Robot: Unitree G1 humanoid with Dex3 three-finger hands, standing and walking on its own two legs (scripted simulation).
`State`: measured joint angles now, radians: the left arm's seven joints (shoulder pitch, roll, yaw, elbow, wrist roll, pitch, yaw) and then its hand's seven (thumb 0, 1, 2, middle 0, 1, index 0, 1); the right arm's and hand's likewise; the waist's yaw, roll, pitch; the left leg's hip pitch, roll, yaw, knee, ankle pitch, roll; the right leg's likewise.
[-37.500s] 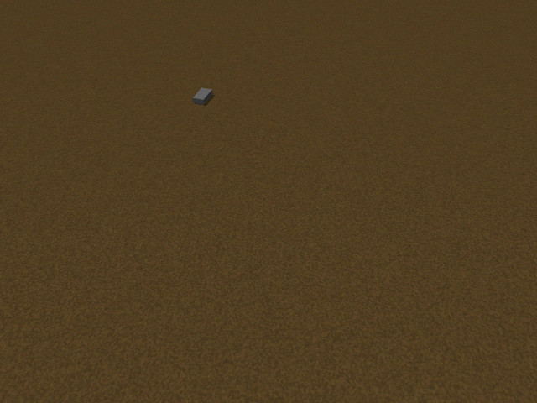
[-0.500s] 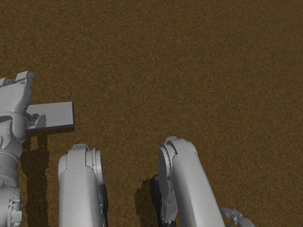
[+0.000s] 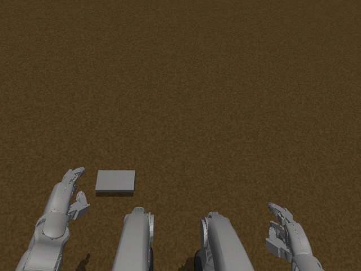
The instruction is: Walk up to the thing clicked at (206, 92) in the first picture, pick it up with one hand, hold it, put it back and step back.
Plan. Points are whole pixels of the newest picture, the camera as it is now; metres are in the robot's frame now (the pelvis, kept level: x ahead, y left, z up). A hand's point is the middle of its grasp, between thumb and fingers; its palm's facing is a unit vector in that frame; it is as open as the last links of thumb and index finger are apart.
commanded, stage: home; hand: left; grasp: from above
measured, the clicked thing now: (116, 181) +0.47 +0.26 -0.53
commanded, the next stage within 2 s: none
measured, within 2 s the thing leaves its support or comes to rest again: neither
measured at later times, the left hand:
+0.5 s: hand (56, 217) +0.23 +0.19 +0.11, palm faces +0.13 -0.97 -0.21, open 7.4 cm
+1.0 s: hand (53, 228) +0.21 +0.19 +0.12, palm faces +0.13 -0.97 -0.19, open 7.4 cm
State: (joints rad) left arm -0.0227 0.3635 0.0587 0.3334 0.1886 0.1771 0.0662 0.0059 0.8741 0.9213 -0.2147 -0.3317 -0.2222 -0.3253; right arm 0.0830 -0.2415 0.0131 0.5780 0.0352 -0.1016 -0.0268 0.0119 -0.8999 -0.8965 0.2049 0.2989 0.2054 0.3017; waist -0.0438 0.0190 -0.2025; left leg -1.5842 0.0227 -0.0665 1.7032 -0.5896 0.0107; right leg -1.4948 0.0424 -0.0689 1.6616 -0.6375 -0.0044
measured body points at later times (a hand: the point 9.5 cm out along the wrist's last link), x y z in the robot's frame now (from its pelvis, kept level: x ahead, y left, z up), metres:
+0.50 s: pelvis +0.06 +0.00 +0.16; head +0.09 +0.01 +0.61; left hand +0.22 +0.25 +0.12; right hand +0.22 -0.23 +0.08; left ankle +0.08 +0.11 -0.52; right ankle +0.07 -0.12 -0.52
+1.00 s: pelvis +0.07 +0.00 +0.17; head +0.08 +0.01 +0.62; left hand +0.20 +0.24 +0.14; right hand +0.25 -0.23 +0.11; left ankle +0.08 +0.11 -0.52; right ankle +0.07 -0.12 -0.52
